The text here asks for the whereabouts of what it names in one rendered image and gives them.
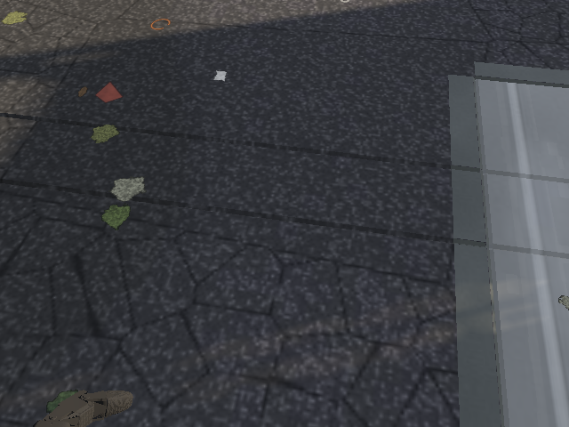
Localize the left robot hand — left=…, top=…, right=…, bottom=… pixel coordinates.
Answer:
left=33, top=390, right=133, bottom=427

